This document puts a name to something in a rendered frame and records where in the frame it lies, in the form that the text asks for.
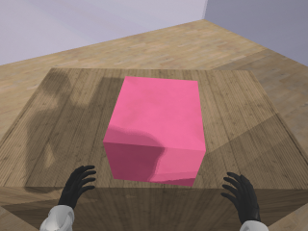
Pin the robot left forearm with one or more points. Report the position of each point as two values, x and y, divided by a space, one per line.
60 218

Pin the robot right forearm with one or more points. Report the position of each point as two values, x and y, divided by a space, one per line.
253 225

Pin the left robot hand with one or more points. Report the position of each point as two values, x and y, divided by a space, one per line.
73 187

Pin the carton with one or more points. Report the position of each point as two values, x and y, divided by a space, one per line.
156 133

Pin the right robot hand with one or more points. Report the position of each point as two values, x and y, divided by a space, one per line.
245 200

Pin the pedestal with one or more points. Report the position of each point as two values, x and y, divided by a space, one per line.
64 123

